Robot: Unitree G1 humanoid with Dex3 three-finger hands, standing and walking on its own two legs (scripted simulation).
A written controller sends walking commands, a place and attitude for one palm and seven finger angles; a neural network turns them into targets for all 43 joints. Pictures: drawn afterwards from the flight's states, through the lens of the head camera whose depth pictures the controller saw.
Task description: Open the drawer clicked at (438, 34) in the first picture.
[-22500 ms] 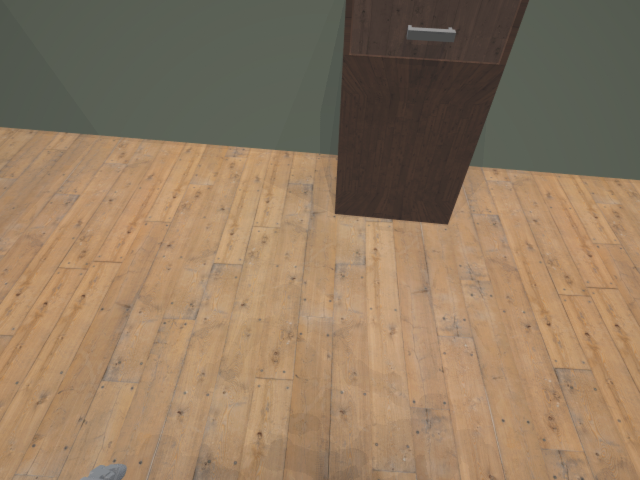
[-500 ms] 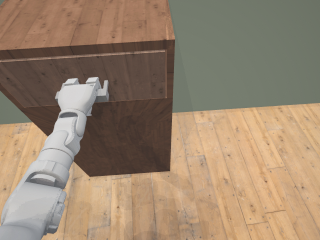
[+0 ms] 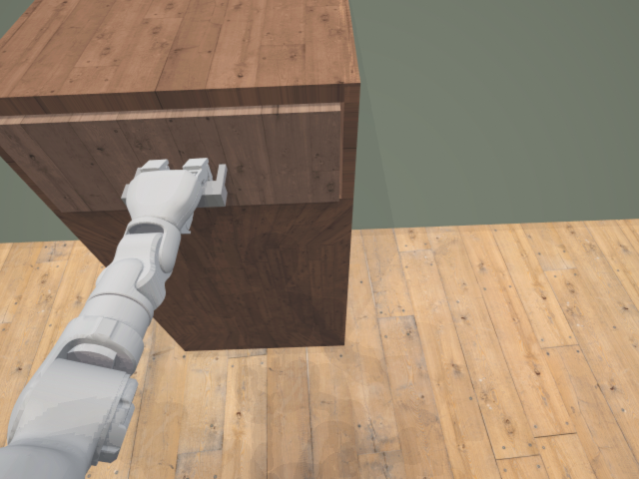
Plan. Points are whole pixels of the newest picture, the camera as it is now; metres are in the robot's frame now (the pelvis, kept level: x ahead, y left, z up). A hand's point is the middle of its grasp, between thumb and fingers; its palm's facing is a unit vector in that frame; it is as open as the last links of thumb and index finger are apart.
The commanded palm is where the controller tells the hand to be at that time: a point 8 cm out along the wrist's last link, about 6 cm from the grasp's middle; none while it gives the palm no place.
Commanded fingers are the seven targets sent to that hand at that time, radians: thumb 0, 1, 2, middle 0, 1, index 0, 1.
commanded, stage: pull the drawer open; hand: left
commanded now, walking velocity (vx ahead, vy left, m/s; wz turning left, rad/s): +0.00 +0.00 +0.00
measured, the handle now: (178, 183) +0.50 +0.20 +0.06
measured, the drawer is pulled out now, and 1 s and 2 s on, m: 0.01 0.10 0.24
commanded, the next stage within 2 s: none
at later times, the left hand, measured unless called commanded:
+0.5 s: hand (173, 261) +0.38 +0.19 +0.04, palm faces +0.02 -0.09 -1.00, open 6.0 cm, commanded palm +0.32 +0.21 +0.10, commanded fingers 0.00 0.90 0.90 -0.40 -1.35 -0.40 -1.35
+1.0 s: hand (167, 277) +0.36 +0.20 +0.04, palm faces -0.02 -0.05 -1.00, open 6.0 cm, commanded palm +0.32 +0.21 +0.10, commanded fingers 0.00 0.90 0.90 -0.40 -1.35 -0.40 -1.35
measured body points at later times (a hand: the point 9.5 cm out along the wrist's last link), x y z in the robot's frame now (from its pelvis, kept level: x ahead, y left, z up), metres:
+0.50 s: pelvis +0.01 +0.01 +0.01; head +0.06 -0.02 +0.46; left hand +0.38 +0.20 +0.10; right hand +0.11 -0.26 -0.12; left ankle -0.02 +0.12 -0.72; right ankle -0.03 -0.10 -0.72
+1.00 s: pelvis -0.01 -0.01 +0.01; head +0.03 -0.04 +0.45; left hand +0.35 +0.20 +0.10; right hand +0.14 -0.25 -0.12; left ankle -0.02 +0.12 -0.72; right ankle -0.03 -0.10 -0.72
